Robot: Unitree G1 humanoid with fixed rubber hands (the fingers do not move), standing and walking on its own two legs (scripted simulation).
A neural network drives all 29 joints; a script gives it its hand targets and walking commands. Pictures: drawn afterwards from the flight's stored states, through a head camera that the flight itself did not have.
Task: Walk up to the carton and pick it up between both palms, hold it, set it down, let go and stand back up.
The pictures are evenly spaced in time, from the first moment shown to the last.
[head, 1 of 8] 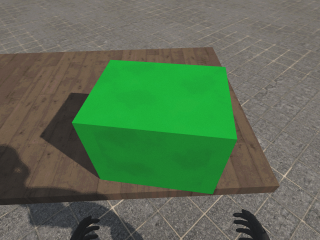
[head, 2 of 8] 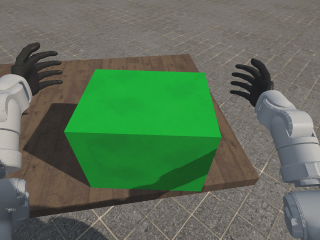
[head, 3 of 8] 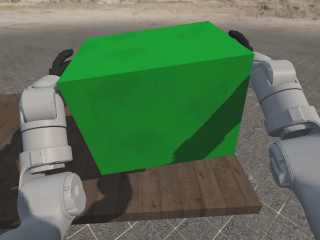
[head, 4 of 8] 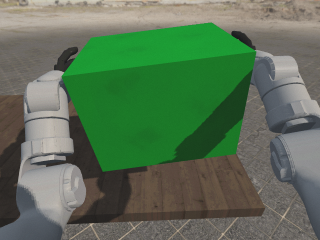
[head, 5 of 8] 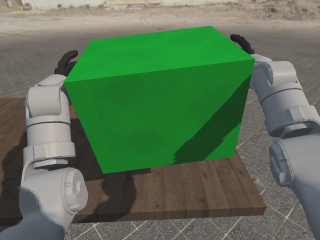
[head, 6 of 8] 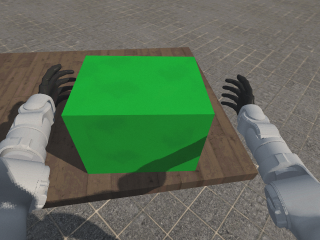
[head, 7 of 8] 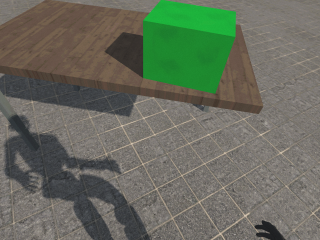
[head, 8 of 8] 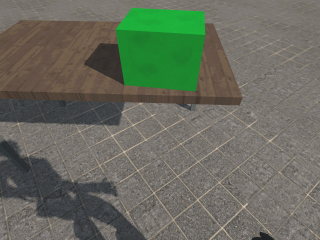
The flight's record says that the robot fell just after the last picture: no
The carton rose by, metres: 0.23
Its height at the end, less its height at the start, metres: +0.00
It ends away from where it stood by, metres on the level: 0.04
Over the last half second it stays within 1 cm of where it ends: yes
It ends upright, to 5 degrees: yes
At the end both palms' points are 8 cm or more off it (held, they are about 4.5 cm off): yes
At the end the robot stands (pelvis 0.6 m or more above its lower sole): yes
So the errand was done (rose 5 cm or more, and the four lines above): yes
